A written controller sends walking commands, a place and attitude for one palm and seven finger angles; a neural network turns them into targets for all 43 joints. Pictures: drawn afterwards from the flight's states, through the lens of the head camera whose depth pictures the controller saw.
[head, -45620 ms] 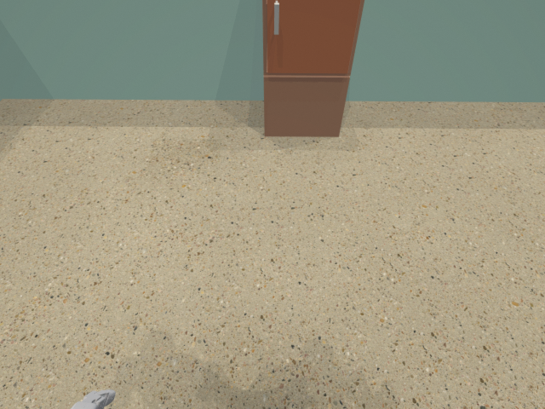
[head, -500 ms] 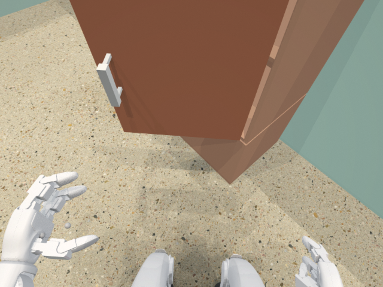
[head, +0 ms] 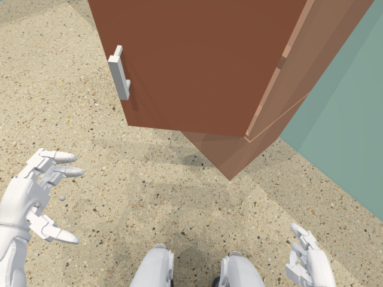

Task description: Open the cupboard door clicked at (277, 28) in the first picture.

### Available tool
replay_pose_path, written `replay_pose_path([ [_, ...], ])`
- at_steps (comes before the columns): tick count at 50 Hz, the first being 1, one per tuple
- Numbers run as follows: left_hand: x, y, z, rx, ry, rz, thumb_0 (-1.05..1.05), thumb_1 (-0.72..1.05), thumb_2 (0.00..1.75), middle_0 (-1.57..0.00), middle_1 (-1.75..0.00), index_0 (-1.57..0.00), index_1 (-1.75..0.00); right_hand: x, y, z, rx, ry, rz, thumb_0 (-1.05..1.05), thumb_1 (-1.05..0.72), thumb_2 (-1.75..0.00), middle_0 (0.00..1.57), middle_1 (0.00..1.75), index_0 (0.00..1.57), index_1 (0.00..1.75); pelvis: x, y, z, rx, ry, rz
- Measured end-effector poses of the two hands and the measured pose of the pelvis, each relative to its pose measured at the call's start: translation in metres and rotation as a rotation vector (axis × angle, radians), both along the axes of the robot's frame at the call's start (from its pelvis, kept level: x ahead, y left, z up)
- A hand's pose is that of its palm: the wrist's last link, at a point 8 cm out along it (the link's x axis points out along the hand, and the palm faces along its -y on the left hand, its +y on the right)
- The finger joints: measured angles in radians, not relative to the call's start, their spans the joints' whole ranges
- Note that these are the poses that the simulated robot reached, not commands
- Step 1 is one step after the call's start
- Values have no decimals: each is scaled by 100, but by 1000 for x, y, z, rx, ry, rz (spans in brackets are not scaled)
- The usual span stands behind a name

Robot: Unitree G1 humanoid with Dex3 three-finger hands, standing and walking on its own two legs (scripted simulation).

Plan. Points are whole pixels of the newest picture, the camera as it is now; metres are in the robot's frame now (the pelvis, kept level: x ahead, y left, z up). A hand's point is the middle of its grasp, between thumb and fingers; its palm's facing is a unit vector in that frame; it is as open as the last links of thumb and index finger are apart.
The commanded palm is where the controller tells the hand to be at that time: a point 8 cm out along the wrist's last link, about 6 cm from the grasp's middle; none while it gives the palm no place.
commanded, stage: raise the hand with hooked fingers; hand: left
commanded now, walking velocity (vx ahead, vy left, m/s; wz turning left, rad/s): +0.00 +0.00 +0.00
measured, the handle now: (121, 73) +0.58 +0.23 +0.04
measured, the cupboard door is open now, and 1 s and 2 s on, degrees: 44 44 44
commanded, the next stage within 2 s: move the hooked fingers beside the handle in 0.62 s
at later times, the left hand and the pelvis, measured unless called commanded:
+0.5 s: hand (65, 182) +0.29 +0.27 +0.03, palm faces -0.01 -1.00 -0.04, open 14.0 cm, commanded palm +0.27 +0.31 +0.04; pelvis +0.01 -0.01 +0.00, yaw +0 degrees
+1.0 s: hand (72, 164) +0.33 +0.27 +0.03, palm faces -0.02 -1.00 -0.04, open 14.0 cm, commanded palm +0.31 +0.31 +0.04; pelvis +0.00 -0.02 -0.01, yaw +0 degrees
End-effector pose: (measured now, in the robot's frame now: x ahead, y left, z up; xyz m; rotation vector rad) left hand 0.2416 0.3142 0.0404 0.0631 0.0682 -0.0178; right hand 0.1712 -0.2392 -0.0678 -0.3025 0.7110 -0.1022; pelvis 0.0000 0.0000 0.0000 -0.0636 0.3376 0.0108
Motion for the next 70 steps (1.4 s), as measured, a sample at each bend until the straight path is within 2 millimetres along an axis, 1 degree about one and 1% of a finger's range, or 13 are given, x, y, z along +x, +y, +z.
replay_pose_path([
  [4,14,9,6,5,-42,9,-1,-49,30,-30,-120,-30,-119,-7,-4,-4,-12,34,-12,1,-90,-90,20,30,21,30,1,0,-1,-1,8,-1],
  [8,26,17,4,-8,-12,5,-1,-50,30,-30,-120,-30,-119,-13,-11,-6,-20,61,-34,1,-90,-90,20,30,21,30,3,0,-1,-1,18,-5],
  [11,30,17,1,-21,18,-9,-1,-50,30,-30,-120,-30,-119,-17,-15,-5,-24,70,-50,1,-90,-90,20,30,21,30,5,0,0,0,24,-10],
  [16,30,9,2,-18,13,-25,-1,-50,30,-30,-120,-30,-120,-19,-21,-2,-30,71,-56,1,-90,-90,20,30,20,30,7,0,2,3,28,-16],
  [19,29,8,1,-17,-3,-6,-1,-50,30,-30,-120,-30,-120,-18,-23,-2,-32,73,-55,1,-90,-90,20,30,20,30,8,-1,1,5,29,-15],
  [26,29,5,-3,-19,4,6,-1,-50,30,-30,-120,-30,-120,-11,-23,-5,-26,72,-48,1,-90,-90,20,30,20,30,8,-6,-1,5,31,-11],
  [31,28,0,1,-7,5,-19,-1,-50,30,-30,-120,-30,-120,-6,-21,-4,-13,58,-42,1,-90,-90,20,30,20,30,9,-8,1,6,28,-10],
  [36,28,2,6,-6,-12,7,-1,-50,30,-30,-120,-30,-120,-2,-20,-5,-2,49,-36,1,-90,-90,20,30,20,30,9,-10,1,9,26,-9],
  [40,30,4,2,-15,0,21,-1,-50,30,-30,-120,-30,-120,-2,-23,-8,-5,53,-33,1,-90,-90,20,30,21,30,9,-13,-1,11,28,-8],
  [45,45,5,-5,-20,-3,16,-1,-50,30,-30,-120,-30,-120,-6,-29,-14,-30,76,-38,1,-90,-90,20,30,21,30,6,-15,-6,8,33,-6],
  [55,88,9,0,-26,-23,-9,-1,-50,30,-30,-120,-30,-120,-32,-39,-19,-50,150,-95,1,-90,-90,20,30,20,30,4,-15,-7,5,49,-17],
  [63,105,16,-1,-32,-5,11,-1,-50,30,-30,-120,-30,-120,-56,-40,-21,-49,224,-126,1,-90,-90,20,30,20,30,5,-10,-5,8,63,-28],
  [70,125,14,-7,-38,-22,-3,-1,-50,30,-30,-120,-30,-120,-71,-40,-26,-68,289,-139,1,-90,-90,20,30,20,30,3,-6,-7,2,74,-27],
])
